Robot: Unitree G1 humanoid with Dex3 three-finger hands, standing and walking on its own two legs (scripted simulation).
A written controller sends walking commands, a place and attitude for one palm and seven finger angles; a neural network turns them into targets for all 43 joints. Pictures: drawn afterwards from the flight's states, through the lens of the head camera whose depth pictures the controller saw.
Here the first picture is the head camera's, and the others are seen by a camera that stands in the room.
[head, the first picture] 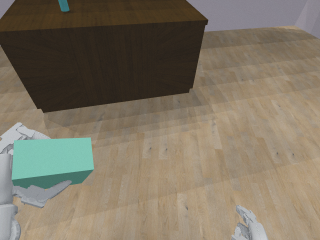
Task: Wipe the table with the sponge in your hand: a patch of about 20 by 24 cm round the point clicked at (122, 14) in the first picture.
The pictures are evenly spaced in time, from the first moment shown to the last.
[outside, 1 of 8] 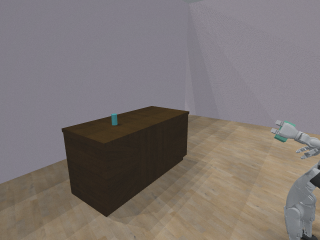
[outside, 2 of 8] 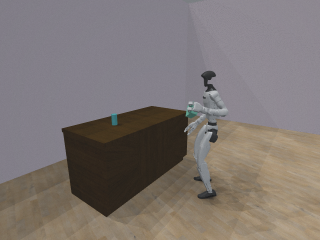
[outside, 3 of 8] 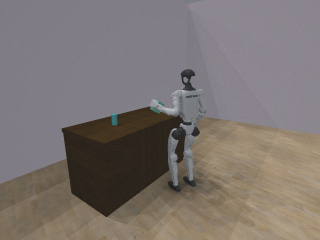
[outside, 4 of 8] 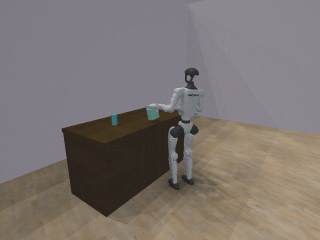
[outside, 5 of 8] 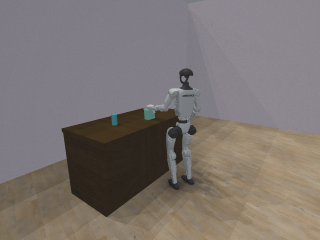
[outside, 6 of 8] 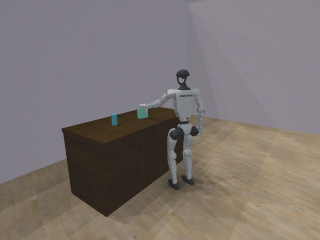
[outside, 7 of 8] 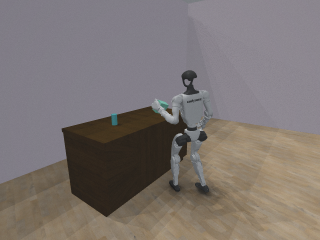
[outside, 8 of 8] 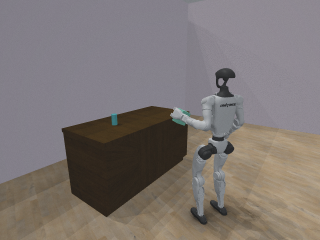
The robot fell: no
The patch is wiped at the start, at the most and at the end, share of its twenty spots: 0.00 1.00 1.00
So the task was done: yes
